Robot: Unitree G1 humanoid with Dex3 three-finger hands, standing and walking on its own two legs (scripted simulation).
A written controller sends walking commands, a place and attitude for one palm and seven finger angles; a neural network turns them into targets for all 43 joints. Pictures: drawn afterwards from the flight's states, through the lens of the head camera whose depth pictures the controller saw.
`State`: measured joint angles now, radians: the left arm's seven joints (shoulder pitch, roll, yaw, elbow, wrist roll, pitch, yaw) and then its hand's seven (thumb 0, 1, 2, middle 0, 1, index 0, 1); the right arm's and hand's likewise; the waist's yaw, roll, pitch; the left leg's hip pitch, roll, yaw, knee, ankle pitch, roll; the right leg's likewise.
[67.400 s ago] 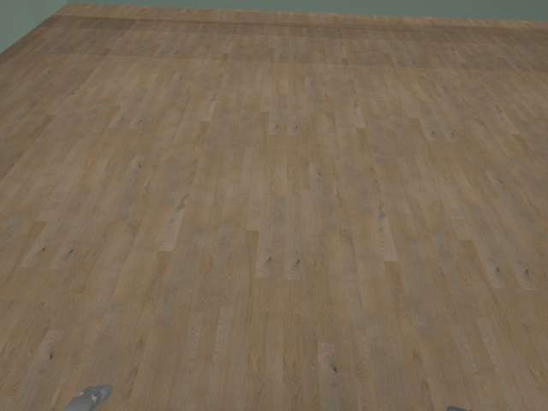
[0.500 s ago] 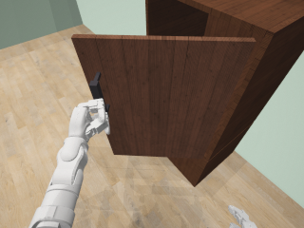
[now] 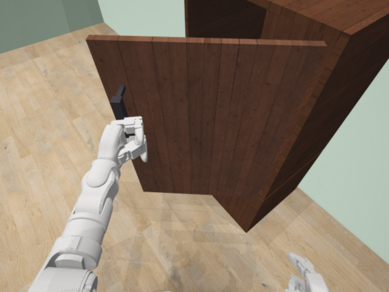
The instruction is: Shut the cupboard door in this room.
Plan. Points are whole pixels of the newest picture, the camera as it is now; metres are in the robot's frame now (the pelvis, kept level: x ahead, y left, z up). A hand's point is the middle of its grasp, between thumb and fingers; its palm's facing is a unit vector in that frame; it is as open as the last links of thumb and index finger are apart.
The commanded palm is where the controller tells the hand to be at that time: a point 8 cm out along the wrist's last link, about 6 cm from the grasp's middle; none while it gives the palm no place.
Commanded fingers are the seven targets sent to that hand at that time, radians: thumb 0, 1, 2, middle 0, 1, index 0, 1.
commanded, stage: push the door shut along its arc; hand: left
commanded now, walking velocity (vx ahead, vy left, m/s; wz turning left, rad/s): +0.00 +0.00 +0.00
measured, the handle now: (126, 118) +0.47 +0.17 +0.09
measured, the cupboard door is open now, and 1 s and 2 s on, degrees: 49 37 18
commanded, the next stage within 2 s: pull the fist back off the door in 1.64 s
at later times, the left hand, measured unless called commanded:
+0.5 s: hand (154, 124) +0.44 +0.10 +0.09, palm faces -0.25 -0.97 -0.03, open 3.1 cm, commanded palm +0.44 +0.16 +0.09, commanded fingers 0.00 0.90 0.90 -1.30 -1.50 -1.30 -1.50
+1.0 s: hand (167, 103) +0.50 +0.07 +0.10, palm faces -0.35 -0.94 +0.00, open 3.1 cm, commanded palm +0.50 +0.13 +0.09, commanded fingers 0.00 0.90 0.90 -1.30 -1.50 -1.30 -1.50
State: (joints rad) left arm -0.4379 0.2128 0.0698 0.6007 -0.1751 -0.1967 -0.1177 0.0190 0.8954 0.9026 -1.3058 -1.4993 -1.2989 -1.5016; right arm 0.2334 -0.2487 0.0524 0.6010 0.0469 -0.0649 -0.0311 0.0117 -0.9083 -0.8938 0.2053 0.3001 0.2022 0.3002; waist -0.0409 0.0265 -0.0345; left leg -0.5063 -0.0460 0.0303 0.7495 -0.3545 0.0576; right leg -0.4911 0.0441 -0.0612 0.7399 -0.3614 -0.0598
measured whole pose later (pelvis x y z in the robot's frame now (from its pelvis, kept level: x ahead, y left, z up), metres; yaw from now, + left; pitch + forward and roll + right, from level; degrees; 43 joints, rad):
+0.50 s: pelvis +0.00 +0.00 -0.01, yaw +0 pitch +11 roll -1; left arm -0.78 0.28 0.11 1.01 -0.19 -0.32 -0.28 0.02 0.90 0.90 -1.30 -1.50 -1.30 -1.50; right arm 0.32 -0.29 0.03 0.67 0.05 -0.06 -0.02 0.01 -0.91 -0.89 0.20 0.30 0.20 0.30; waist -0.09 0.04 -0.05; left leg -0.63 -0.05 0.03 0.81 -0.36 0.06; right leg -0.61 0.04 -0.07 0.79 -0.37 -0.06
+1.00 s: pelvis +0.00 +0.01 -0.02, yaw -1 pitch +16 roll -1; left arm -1.03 0.39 0.21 1.21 -0.15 -0.31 -0.37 0.02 0.89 0.91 -1.30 -1.50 -1.30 -1.50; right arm 0.39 -0.30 0.03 0.67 0.03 -0.05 -0.02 0.01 -0.91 -0.89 0.21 0.30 0.20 0.30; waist -0.18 0.04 -0.07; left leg -0.78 -0.03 0.04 0.88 -0.40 0.06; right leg -0.76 0.06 -0.06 0.85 -0.38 -0.06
